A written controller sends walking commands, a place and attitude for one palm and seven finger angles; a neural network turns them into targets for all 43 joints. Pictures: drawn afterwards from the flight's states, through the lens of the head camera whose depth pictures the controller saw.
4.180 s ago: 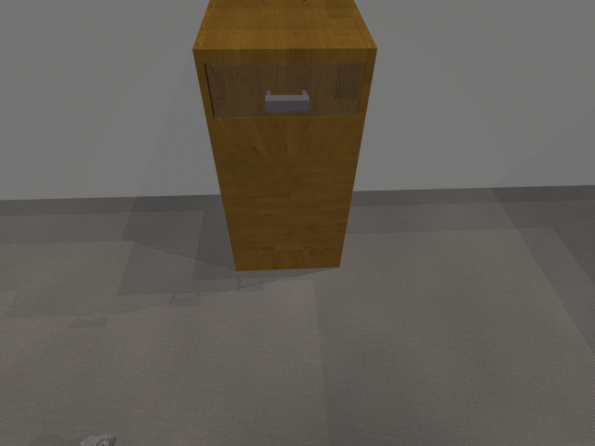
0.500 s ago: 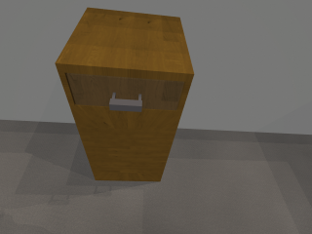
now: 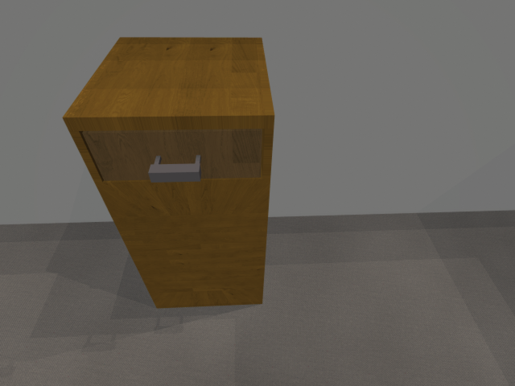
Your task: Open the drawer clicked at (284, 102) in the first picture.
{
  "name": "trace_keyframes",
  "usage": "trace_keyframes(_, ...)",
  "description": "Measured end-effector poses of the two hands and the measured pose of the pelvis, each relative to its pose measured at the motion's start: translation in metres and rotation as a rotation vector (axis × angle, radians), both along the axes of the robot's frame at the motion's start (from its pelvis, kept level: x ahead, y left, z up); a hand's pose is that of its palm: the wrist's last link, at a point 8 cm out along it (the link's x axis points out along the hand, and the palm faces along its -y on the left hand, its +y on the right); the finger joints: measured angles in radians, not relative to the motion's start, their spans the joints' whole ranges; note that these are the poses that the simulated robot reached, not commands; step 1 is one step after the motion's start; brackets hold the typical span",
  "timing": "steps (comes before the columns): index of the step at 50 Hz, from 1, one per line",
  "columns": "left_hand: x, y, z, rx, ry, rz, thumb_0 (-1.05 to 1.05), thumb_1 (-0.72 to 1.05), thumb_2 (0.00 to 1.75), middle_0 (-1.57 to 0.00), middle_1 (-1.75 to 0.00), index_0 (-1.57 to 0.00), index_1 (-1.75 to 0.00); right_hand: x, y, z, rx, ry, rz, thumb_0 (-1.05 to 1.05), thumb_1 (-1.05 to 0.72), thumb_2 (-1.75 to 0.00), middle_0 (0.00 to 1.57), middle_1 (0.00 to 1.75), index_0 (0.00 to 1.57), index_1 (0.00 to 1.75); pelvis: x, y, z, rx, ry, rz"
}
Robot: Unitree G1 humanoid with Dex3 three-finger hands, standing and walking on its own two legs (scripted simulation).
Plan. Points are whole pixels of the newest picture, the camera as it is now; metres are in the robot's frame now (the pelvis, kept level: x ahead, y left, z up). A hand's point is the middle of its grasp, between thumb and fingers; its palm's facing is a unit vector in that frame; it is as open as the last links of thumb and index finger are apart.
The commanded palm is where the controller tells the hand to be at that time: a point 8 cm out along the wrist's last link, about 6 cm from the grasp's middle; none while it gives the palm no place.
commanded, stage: come to a stop and stand still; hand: left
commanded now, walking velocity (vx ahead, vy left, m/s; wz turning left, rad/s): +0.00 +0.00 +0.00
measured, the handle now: (177, 166) +0.56 +0.20 +0.02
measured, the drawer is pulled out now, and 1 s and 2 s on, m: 0.00 0.00 0.00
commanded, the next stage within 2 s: look again from close up in 0.98 s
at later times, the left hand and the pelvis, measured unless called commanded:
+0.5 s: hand out of the picture -0.02 +0.15 -0.17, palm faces +0.08 -0.99 -0.14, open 7.4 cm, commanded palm none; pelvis +0.02 +0.00 +0.00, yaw +0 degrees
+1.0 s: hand out of the picture +0.03 +0.16 -0.17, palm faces +0.06 -0.98 -0.18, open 7.4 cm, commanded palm none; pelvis +0.05 +0.00 +0.01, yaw +0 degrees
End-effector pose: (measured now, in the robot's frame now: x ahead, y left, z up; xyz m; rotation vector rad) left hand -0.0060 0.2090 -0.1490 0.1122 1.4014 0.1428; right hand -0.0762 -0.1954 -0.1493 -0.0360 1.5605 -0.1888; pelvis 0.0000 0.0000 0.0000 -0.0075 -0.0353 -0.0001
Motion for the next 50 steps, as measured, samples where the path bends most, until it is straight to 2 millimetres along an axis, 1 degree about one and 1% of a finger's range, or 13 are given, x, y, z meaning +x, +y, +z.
trace_keyframes(4,-0.012,-0.014,-0.003,-0.034,0.033,0.021,0.01,0.91,0.90,-0.20,-0.30,-0.20,-0.30,0.005,0.002,0.002,0.002,0.003,0.010,0.00,-0.91,-0.89,0.20,0.30,0.20,0.30,0.002,-0.002,0.000,0.002,0.006,0.003)
trace_keyframes(9,-0.024,-0.026,-0.003,-0.059,0.070,0.044,0.01,0.91,0.90,-0.20,-0.30,-0.20,-0.30,0.023,0.002,0.004,-0.003,-0.019,0.028,0.00,-0.91,-0.89,0.20,0.30,0.20,0.30,0.006,-0.002,0.001,0.004,0.015,0.004)
trace_keyframes(13,-0.029,-0.028,-0.001,-0.063,0.088,0.057,0.01,0.91,0.90,-0.20,-0.30,-0.20,-0.30,0.044,0.000,0.004,-0.010,-0.056,0.044,0.00,-0.91,-0.89,0.20,0.30,0.20,0.30,0.011,-0.001,0.002,0.004,0.018,0.004)
trace_keyframes(17,-0.028,-0.025,0.000,-0.055,0.094,0.062,0.01,0.91,0.90,-0.20,-0.30,-0.20,-0.30,0.066,-0.002,0.004,-0.021,-0.096,0.066,0.00,-0.91,-0.89,0.20,0.30,0.20,0.30,0.016,0.000,0.003,0.006,0.018,0.004)
trace_keyframes(24,-0.018,-0.013,0.003,-0.027,0.081,0.061,0.01,0.91,0.90,-0.20,-0.30,-0.20,-0.30,0.087,-0.013,0.005,-0.046,-0.118,0.088,0.01,-0.93,-0.89,0.20,0.30,0.20,0.30,0.024,0.003,0.004,0.010,0.019,0.005)
trace_keyframes(30,-0.002,-0.002,0.005,-0.004,0.061,0.047,0.01,0.91,0.90,-0.20,-0.30,-0.20,-0.30,0.098,-0.016,0.006,-0.053,-0.131,0.097,0.01,-0.92,-0.89,0.20,0.30,0.20,0.30,0.030,0.004,0.004,0.012,0.020,0.004)
trace_keyframes(41,0.025,0.006,0.007,0.014,0.018,0.030,0.01,0.91,0.90,-0.20,-0.30,-0.20,-0.30,0.106,-0.015,0.006,-0.046,-0.127,0.104,0.00,-0.92,-0.89,0.20,0.30,0.20,0.30,0.040,0.004,0.005,0.016,0.020,0.006)
trace_keyframes(50,0.033,0.005,0.007,0.013,0.017,0.028,0.01,0.91,0.90,-0.20,-0.30,-0.20,-0.30,0.108,-0.013,0.005,-0.039,-0.117,0.103,0.00,-0.92,-0.89,0.20,0.30,0.20,0.30,0.046,0.004,0.005,0.018,0.022,0.007)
